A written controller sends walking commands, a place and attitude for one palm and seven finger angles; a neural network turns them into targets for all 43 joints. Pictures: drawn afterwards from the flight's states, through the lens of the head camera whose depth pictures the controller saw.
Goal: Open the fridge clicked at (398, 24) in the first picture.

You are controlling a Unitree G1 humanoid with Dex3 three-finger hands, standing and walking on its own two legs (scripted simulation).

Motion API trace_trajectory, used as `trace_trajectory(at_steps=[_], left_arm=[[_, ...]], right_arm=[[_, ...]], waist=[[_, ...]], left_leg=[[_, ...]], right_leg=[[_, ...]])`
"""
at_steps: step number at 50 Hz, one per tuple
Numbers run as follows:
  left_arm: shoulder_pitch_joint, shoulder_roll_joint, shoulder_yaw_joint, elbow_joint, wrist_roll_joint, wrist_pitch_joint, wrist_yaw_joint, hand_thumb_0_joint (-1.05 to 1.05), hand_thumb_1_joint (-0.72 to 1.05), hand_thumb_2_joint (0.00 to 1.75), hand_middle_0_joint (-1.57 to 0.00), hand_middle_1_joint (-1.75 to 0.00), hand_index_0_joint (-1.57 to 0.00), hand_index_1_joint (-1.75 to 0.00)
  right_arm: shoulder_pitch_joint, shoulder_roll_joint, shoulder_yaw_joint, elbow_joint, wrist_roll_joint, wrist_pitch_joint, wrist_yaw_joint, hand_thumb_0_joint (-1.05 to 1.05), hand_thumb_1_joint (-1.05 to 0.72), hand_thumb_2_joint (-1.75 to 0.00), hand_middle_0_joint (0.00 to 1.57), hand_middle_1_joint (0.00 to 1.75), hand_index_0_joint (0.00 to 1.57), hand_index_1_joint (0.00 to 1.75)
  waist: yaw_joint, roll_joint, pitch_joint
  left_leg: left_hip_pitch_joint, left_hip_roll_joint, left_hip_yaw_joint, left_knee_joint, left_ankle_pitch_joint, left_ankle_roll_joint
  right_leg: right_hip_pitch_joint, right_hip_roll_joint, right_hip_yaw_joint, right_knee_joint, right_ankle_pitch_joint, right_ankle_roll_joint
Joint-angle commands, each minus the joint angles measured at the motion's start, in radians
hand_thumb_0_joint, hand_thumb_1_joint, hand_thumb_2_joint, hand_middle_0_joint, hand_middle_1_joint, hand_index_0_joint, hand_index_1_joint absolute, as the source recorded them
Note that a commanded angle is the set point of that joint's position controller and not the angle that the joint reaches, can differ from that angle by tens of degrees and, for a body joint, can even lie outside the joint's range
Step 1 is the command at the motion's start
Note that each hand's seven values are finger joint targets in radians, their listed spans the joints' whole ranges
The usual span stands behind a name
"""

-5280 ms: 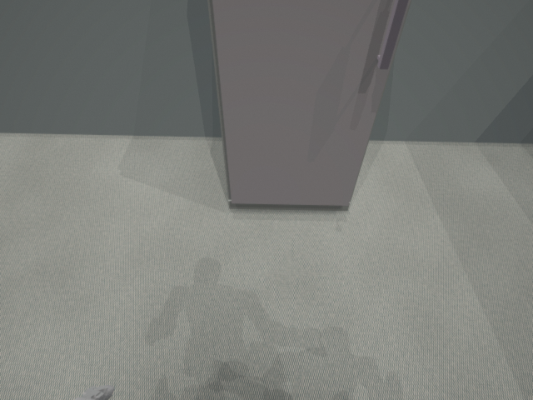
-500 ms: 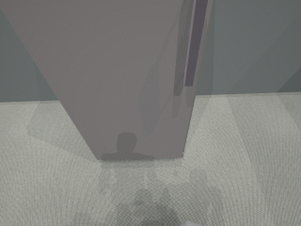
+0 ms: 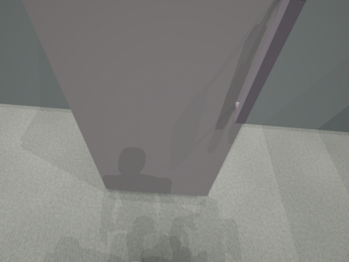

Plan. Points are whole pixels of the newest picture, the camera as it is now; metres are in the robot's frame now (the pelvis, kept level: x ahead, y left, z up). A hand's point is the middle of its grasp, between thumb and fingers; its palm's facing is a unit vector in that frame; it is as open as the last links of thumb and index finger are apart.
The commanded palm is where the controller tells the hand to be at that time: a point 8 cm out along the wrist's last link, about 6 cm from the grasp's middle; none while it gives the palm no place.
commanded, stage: come to a stop and stand still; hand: right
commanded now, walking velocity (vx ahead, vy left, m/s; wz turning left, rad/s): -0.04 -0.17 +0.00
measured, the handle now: (258, 67) +0.51 -0.14 +0.19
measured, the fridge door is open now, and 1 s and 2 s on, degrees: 0 0 0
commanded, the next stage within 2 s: look again from close up in 1.70 s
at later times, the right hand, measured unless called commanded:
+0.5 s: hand out of the picture -0.04 -0.22 -0.17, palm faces +0.07 +0.98 -0.18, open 7.4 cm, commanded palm none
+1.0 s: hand out of the picture -0.02 -0.19 -0.17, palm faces +0.08 +0.98 -0.19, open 7.3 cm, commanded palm none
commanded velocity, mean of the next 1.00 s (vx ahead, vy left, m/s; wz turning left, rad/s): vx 0.04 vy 0.03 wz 0.00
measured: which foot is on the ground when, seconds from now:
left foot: down 0.00-0.32, up 0.34-0.58, down 0.60-1.00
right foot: up 0.00-0.24, down 0.26-1.00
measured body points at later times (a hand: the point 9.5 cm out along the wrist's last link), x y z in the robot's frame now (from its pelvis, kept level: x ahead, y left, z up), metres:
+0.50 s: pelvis -0.03 -0.04 +0.01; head -0.03 -0.05 +0.46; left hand -0.02 +0.19 -0.14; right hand -0.05 -0.28 -0.15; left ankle -0.05 +0.09 -0.71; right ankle -0.07 -0.15 -0.73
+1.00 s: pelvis -0.04 -0.02 +0.00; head -0.07 -0.03 +0.45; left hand +0.01 +0.22 -0.14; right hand -0.03 -0.25 -0.16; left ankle -0.05 +0.08 -0.73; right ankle -0.07 -0.15 -0.73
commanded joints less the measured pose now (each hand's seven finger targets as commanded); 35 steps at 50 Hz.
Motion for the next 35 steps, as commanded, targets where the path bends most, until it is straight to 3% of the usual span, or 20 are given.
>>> trace_trajectory(at_steps=[1, 7, 9, 11, 12, 13, 14, 15, 16, 19, 22, 25, 27, 28, 29, 30, 31, 32, 33, 35], left_arm=[[0.061, 0.055, 0.014, -0.043, -0.002, -0.004, -0.009, 0.00, 0.90, 0.90, -0.20, -0.30, -0.20, -0.30], [0.022, 0.054, 0.003, -0.079, -0.002, -0.019, -0.018, 0.00, 0.90, 0.90, -0.20, -0.30, -0.20, -0.30], [0.056, 0.051, -0.002, -0.069, -0.003, -0.026, -0.018, 0.00, 0.90, 0.90, -0.20, -0.30, -0.20, -0.30], [0.134, 0.041, -0.008, -0.037, -0.004, -0.036, -0.018, 0.00, 0.90, 0.90, -0.20, -0.30, -0.20, -0.30], [0.168, 0.065, -0.008, -0.026, -0.002, -0.045, -0.016, 0.00, 0.90, 0.90, -0.20, -0.30, -0.20, -0.30], [0.151, 0.112, -0.002, -0.032, 0.009, -0.051, -0.013, 0.00, 0.90, 0.90, -0.20, -0.30, -0.20, -0.30], [0.090, 0.159, 0.001, -0.055, 0.014, -0.051, -0.008, 0.00, 0.90, 0.90, -0.20, -0.30, -0.20, -0.30], [0.019, 0.170, -0.005, -0.077, 0.018, -0.049, -0.007, 0.00, 0.90, 0.90, -0.20, -0.30, -0.20, -0.30], [-0.036, 0.149, -0.008, -0.078, 0.018, -0.055, -0.005, 0.00, 0.90, 0.90, -0.20, -0.30, -0.20, -0.30], [-0.005, 0.139, -0.014, -0.067, 0.015, -0.062, 0.008, 0.00, 0.90, 0.90, -0.20, -0.30, -0.20, -0.30], [0.064, 0.137, -0.011, -0.040, 0.015, -0.068, 0.014, 0.00, 0.90, 0.90, -0.20, -0.30, -0.20, -0.30], [0.119, 0.146, -0.006, -0.011, 0.017, -0.069, 0.019, 0.00, 0.90, 0.90, -0.20, -0.30, -0.20, -0.30], [0.111, 0.152, -0.004, 0.000, 0.011, -0.069, 0.021, 0.00, 0.90, 0.90, -0.20, -0.30, -0.20, -0.30], [0.113, 0.146, -0.003, 0.004, 0.004, -0.070, 0.021, 0.00, 0.90, 0.90, -0.20, -0.30, -0.20, -0.30], [0.123, 0.122, -0.007, 0.008, -0.004, -0.075, 0.018, 0.00, 0.90, 0.90, -0.20, -0.30, -0.20, -0.30], [0.118, 0.085, -0.017, 0.003, -0.009, -0.077, 0.016, 0.00, 0.90, 0.90, -0.20, -0.30, -0.20, -0.30], [0.040, 0.139, -0.029, -0.097, 0.008, -0.080, 0.009, 0.00, 0.90, 0.90, -0.20, -0.30, -0.20, -0.30], [0.098, 0.107, -0.021, -0.100, 0.012, -0.092, 0.012, 0.00, 0.90, 0.90, -0.20, -0.30, -0.20, -0.30], [0.105, 0.087, -0.017, -0.068, 0.018, -0.091, 0.015, 0.00, 0.90, 0.90, -0.20, -0.30, -0.20, -0.30], [0.125, 0.068, -0.022, -0.071, 0.011, -0.085, 0.014, 0.00, 0.90, 0.90, -0.20, -0.30, -0.20, -0.30]], right_arm=[[0.051, -0.177, -0.044, -0.055, -0.001, -0.014, -0.015, 0.00, -0.90, -0.90, 0.20, 0.30, 0.20, 0.30], [0.080, -0.209, -0.062, -0.050, -0.012, -0.011, -0.011, 0.00, -0.90, -0.90, 0.20, 0.30, 0.20, 0.30], [0.069, -0.213, -0.058, -0.044, -0.009, -0.008, -0.005, 0.00, -0.90, -0.90, 0.20, 0.30, 0.20, 0.30], [0.035, -0.191, -0.051, -0.040, 0.000, -0.004, -0.002, 0.00, -0.90, -0.90, 0.20, 0.30, 0.20, 0.30], [0.024, -0.165, -0.043, -0.044, 0.007, 0.000, 0.000, 0.00, -0.90, -0.90, 0.20, 0.30, 0.20, 0.30], [0.034, -0.120, -0.030, -0.048, 0.016, 0.006, 0.005, 0.00, -0.90, -0.90, 0.20, 0.30, 0.20, 0.30], [0.019, -0.082, -0.020, -0.051, 0.017, 0.008, 0.011, 0.00, -0.90, -0.90, 0.20, 0.30, 0.20, 0.30], [0.015, -0.083, -0.020, -0.045, 0.010, 0.007, 0.017, 0.00, -0.90, -0.90, 0.20, 0.30, 0.20, 0.30], [0.028, -0.087, -0.020, -0.020, -0.002, 0.014, 0.018, 0.00, -0.90, -0.90, 0.20, 0.30, 0.20, 0.30], [0.082, -0.080, -0.016, 0.017, -0.005, 0.015, 0.031, 0.00, -0.90, -0.90, 0.20, 0.30, 0.20, 0.30], [0.078, -0.069, -0.010, 0.023, -0.001, -0.001, 0.037, 0.00, -0.90, -0.90, 0.20, 0.30, 0.20, 0.30], [0.059, -0.065, -0.003, 0.018, 0.008, -0.009, 0.034, 0.00, -0.90, -0.90, 0.20, 0.30, 0.20, 0.30], [0.121, -0.065, -0.005, 0.042, 0.014, -0.017, 0.031, 0.00, -0.90, -0.90, 0.20, 0.30, 0.20, 0.30], [0.167, -0.074, -0.005, 0.066, 0.014, -0.023, 0.028, 0.00, -0.90, -0.90, 0.20, 0.30, 0.20, 0.30], [0.198, -0.102, -0.009, 0.084, 0.015, -0.029, 0.020, 0.00, -0.90, -0.90, 0.20, 0.30, 0.20, 0.30], [0.217, -0.129, -0.012, 0.097, 0.014, -0.033, 0.012, 0.00, -0.90, -0.90, 0.20, 0.30, 0.20, 0.30], [0.229, -0.236, 0.006, 0.022, -0.002, -0.042, 0.005, 0.00, -0.90, -0.90, 0.20, 0.30, 0.20, 0.30], [0.232, -0.144, -0.004, 0.020, 0.002, -0.038, -0.001, 0.00, -0.90, -0.90, 0.20, 0.30, 0.20, 0.30], [0.211, -0.118, -0.004, 0.026, 0.000, -0.043, -0.007, 0.00, -0.90, -0.90, 0.20, 0.30, 0.20, 0.30], [0.227, -0.111, 0.000, 0.000, 0.003, -0.046, -0.009, 0.00, -0.90, -0.90, 0.20, 0.30, 0.20, 0.30]], waist=[[-0.028, 0.136, -0.117], [-0.069, 0.213, -0.136], [-0.054, 0.208, -0.141], [-0.018, 0.205, -0.147], [-0.001, 0.128, -0.146], [-0.007, -0.045, -0.101], [-0.017, -0.183, -0.027], [-0.038, -0.141, 0.022], [-0.050, -0.202, 0.050], [-0.038, -0.144, 0.106], [-0.012, -0.090, 0.074], [0.015, -0.115, 0.010], [-0.010, -0.104, -0.055], [-0.023, -0.072, -0.096], [-0.024, -0.019, -0.134], [-0.026, 0.057, -0.150], [-0.017, 0.110, 0.012], [-0.011, 0.171, -0.152], [-0.012, 0.237, -0.167], [-0.014, 0.229, -0.152]], left_leg=[[0.144, 0.280, -0.224, -0.202, 0.546, 0.150], [0.189, 0.282, -0.275, -0.238, 0.314, 0.150], [0.152, 0.252, -0.266, -0.247, 0.203, 0.124], [0.049, 0.191, -0.221, -0.229, 0.011, 0.060], [-0.019, 0.143, -0.179, -0.188, -0.099, 0.016], [-0.094, 0.065, -0.118, -0.109, -0.159, -0.034], [-0.073, 0.020, -0.043, -0.034, -0.131, -0.068], [0.009, 0.018, -0.049, 0.011, -0.087, -0.069], [0.048, 0.021, -0.058, 0.067, -0.085, -0.067], [-0.071, -0.003, -0.075, 0.208, -0.103, -0.068], [-0.161, 0.009, -0.069, 0.171, -0.129, -0.076], [-0.102, 0.005, -0.053, 0.053, -0.176, -0.076], [0.009, -0.003, -0.037, -0.126, -0.045, -0.071], [0.105, 0.002, -0.040, -0.213, 0.115, -0.065], [0.233, 0.053, -0.094, -0.212, 0.277, -0.047], [0.325, 0.125, -0.161, -0.176, 0.455, -0.018], [0.203, 0.086, -0.124, -0.156, 0.481, -0.008], [0.220, 0.113, -0.153, -0.121, 0.314, 0.008], [0.233, 0.119, -0.166, -0.132, 0.355, 0.026], [0.240, 0.139, -0.176, -0.139, 0.487, 0.042]], right_leg=[[-0.081, -0.008, 0.060, 0.181, 0.005, 0.023], [-0.023, -0.009, 0.035, -0.104, -0.004, 0.027], [0.054, 0.009, 0.011, -0.226, 0.056, 0.019], [0.222, 0.019, -0.006, -0.433, 0.197, 0.008], [0.292, -0.015, 0.027, -0.509, 0.226, -0.002], [0.251, -0.132, 0.190, -0.602, 0.128, -0.040], [0.097, -0.248, 0.309, -0.720, -0.020, -0.087], [-0.045, -0.277, 0.327, -0.763, -0.115, -0.113], [-0.099, -0.255, 0.301, -0.795, -0.157, -0.107], [0.003, -0.223, 0.253, -0.779, -0.034, -0.116], [0.203, -0.227, 0.217, -0.704, 0.235, -0.138], [0.302, -0.236, 0.202, -0.602, 0.587, -0.155], [0.332, -0.208, 0.159, -0.504, 0.766, -0.127], [0.312, -0.177, 0.129, -0.452, 0.770, -0.093], [0.230, -0.142, 0.088, -0.406, 0.704, -0.057], [0.130, -0.100, 0.048, -0.396, 0.529, -0.026], [0.097, -0.023, 0.071, -0.402, 0.406, -0.009], [0.093, -0.033, 0.043, -0.356, 0.305, -0.022], [0.078, -0.026, 0.036, -0.321, 0.309, -0.028], [0.065, -0.016, 0.034, -0.302, 0.259, -0.029]])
